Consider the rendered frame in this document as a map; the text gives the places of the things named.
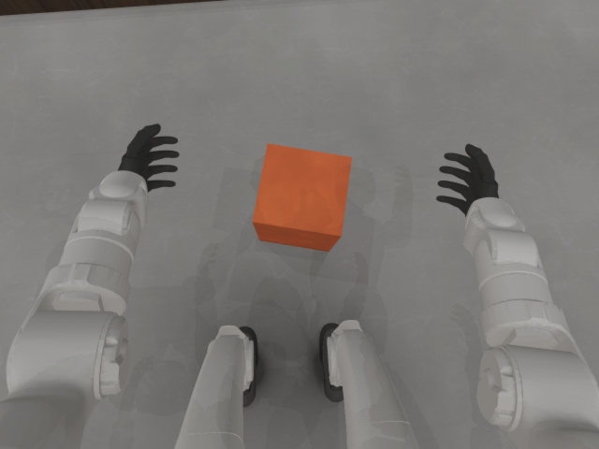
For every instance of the robot left foot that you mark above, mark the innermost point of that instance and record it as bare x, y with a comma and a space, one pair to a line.
249, 394

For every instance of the robot left upper arm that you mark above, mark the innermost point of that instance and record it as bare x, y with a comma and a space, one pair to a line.
64, 364

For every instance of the right robot hand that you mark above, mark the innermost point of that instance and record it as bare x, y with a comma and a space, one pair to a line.
480, 178

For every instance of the left robot hand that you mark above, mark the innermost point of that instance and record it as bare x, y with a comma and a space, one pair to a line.
138, 156

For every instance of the right robot shin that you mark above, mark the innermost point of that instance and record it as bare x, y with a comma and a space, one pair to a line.
349, 324

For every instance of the carton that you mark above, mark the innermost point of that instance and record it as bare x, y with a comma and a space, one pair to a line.
301, 197

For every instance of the robot right upper arm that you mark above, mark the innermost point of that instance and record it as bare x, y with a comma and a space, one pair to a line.
540, 398

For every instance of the right robot forearm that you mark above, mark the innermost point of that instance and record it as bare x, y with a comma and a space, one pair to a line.
517, 305

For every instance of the left robot forearm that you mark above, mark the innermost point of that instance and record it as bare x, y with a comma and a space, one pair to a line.
93, 272

